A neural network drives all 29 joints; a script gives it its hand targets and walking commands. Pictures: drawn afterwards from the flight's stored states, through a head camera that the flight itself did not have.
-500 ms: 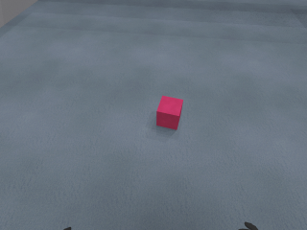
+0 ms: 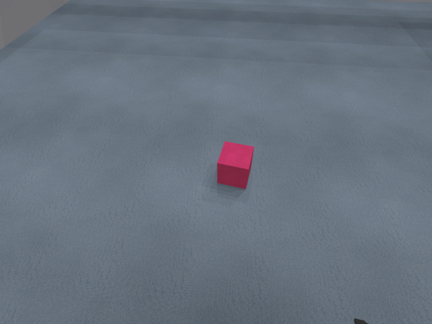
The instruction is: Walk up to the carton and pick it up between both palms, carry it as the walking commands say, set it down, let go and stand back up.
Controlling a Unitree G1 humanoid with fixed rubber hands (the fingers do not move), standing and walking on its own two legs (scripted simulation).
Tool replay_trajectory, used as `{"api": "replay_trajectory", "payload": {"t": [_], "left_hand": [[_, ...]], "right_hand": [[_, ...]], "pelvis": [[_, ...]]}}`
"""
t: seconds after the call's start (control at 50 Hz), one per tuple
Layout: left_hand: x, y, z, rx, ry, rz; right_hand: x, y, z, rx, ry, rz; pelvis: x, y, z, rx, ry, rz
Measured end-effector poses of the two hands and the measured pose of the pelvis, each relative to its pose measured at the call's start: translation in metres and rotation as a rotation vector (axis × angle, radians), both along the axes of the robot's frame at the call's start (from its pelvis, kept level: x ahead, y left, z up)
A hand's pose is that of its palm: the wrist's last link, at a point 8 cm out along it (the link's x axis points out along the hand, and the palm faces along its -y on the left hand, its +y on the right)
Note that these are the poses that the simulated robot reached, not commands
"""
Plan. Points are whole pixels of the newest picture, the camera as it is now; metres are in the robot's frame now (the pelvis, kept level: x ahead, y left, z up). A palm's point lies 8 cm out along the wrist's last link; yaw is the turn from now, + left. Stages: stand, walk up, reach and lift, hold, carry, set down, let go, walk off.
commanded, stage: stand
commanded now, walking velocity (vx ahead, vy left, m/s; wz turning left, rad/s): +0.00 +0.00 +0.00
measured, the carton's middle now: (235, 165) +1.02 -0.13 -0.69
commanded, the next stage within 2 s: walk up in 1.00 s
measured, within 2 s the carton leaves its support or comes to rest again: neither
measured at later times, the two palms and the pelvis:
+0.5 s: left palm out of the picture +0.05 +0.28 -0.13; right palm out of the picture +0.07 -0.27 -0.12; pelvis +0.00 +0.00 +0.00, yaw +0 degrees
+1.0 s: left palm out of the picture +0.06 +0.28 -0.13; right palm out of the picture +0.05 -0.27 -0.13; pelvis +0.01 +0.01 +0.00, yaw +0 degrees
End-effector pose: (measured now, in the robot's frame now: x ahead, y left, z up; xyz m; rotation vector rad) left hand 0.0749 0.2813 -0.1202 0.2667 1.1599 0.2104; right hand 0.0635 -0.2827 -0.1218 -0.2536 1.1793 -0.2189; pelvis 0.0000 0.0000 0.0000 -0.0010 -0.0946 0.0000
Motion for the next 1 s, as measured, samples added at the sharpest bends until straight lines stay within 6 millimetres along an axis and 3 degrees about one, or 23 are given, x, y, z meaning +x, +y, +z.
{"api": "replay_trajectory", "payload": {"t": [0.48,1.0], "left_hand": [[-0.024,-0.004,-0.005,-0.018,0.061,0.028],[-0.012,-0.004,-0.009,-0.034,0.080,0.024]], "right_hand": [[0.002,0.009,-0.003,0.020,0.008,0.006],[-0.010,0.017,-0.005,0.019,0.065,-0.033]], "pelvis": [[0.000,0.001,0.001,-0.001,0.008,0.001],[0.011,0.007,0.002,0.000,0.014,-0.007]]}}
